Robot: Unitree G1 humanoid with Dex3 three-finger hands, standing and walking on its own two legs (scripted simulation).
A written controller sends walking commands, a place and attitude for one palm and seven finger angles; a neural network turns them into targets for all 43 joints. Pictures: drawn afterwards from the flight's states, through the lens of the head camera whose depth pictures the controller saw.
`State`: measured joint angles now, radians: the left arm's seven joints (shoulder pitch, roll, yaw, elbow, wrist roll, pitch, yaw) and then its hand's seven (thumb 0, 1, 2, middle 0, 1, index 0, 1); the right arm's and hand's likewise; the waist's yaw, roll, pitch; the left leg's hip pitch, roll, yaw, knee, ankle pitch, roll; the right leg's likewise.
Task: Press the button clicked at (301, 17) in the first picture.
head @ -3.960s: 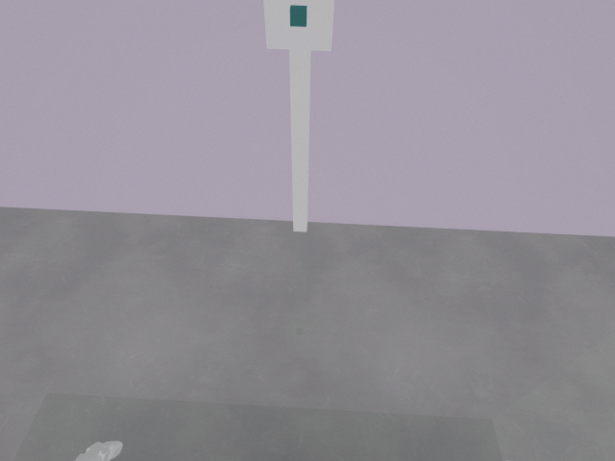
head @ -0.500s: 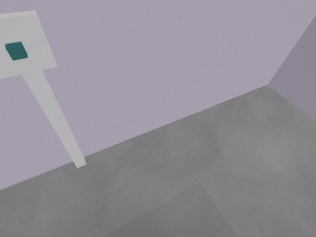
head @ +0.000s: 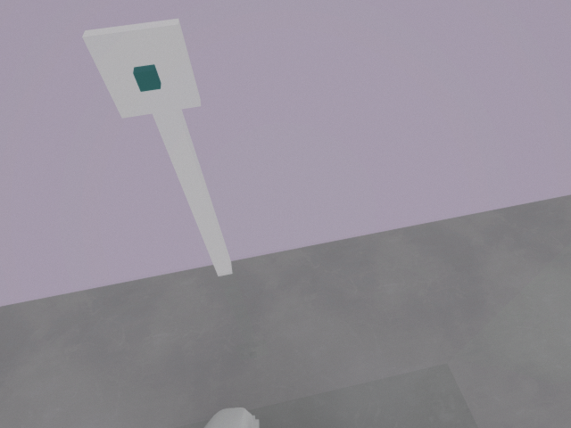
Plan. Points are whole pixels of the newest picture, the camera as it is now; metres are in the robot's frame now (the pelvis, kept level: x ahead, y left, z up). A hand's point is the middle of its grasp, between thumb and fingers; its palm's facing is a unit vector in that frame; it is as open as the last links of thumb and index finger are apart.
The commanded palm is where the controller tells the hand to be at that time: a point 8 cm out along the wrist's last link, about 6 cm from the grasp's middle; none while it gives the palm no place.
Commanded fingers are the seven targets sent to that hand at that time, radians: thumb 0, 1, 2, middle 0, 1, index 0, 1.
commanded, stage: turn to face it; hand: left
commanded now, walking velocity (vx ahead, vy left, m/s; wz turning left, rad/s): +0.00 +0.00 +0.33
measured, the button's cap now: (147, 77) +0.74 +0.31 +0.12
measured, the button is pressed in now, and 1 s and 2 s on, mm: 0 0 0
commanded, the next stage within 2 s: take the last steps up to it in 0.24 s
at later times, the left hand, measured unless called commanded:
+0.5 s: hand out of the picture -0.01 +0.26 -0.17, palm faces +0.19 -0.95 -0.23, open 7.3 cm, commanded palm none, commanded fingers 0.00 0.90 0.90 -0.20 -0.30 -0.20 -0.30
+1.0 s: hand out of the picture +0.00 +0.14 -0.16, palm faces +0.25 -0.96 -0.15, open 7.3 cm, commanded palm none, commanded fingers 0.00 0.90 0.90 -0.20 -0.30 -0.20 -0.30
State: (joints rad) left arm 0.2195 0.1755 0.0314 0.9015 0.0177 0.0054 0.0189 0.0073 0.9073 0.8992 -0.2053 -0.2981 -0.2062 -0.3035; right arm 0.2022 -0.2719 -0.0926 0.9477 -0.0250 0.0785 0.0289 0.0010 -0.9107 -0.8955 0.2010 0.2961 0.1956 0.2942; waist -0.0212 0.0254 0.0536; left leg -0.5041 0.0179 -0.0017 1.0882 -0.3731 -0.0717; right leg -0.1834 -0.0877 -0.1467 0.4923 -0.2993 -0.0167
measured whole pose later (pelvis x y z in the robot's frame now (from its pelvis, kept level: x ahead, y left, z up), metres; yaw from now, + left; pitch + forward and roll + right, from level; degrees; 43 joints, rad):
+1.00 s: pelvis +0.11 +0.01 +0.00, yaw +10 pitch -1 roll +0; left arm 0.46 0.08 0.01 1.17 0.02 -0.07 0.01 0.01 0.92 0.90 -0.20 -0.30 -0.20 -0.30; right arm 0.24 -0.18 -0.06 1.09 -0.03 0.01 0.02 0.00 -0.91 -0.90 0.20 0.30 0.19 0.29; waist 0.01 0.03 0.02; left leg -0.58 0.12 0.07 0.96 -0.21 -0.03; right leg 0.01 0.04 -0.13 0.29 -0.30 -0.06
